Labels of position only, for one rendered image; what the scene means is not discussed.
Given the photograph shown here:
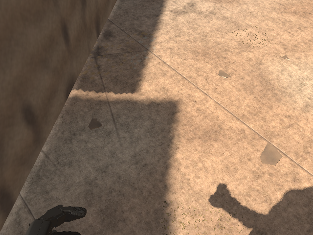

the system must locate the robot left hand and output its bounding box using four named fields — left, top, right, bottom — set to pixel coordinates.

left=25, top=205, right=87, bottom=235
